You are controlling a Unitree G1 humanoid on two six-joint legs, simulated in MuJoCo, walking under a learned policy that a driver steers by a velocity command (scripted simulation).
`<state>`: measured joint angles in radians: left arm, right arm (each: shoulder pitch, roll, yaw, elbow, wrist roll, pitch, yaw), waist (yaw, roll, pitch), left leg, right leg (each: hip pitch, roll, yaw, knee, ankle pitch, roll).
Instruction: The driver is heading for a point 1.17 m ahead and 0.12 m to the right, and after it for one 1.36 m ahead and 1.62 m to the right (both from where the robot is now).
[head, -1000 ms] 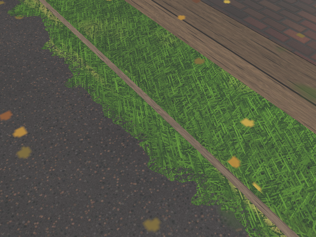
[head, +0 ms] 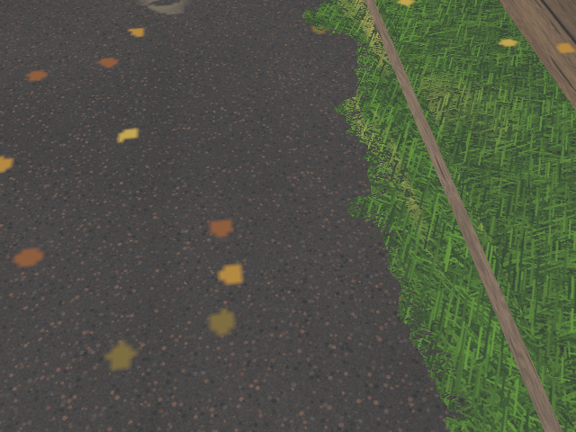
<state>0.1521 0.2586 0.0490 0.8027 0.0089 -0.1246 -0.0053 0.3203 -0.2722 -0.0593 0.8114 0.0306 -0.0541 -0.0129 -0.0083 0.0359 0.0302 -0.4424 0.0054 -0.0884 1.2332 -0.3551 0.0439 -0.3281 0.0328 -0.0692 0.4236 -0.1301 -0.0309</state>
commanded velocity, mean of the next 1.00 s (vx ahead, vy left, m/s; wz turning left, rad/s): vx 0.50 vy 0.00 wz -0.20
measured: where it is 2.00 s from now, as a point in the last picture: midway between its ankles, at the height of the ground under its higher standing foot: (342, 222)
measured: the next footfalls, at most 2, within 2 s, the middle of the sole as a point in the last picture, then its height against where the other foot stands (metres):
left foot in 0.36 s outside the picture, level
right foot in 0.90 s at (344, 373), level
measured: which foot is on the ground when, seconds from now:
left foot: up 0.00-0.34, down 0.36-0.90, up 0.92-1.00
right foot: down 0.00-0.36, up 0.38-0.88, down 0.90-1.00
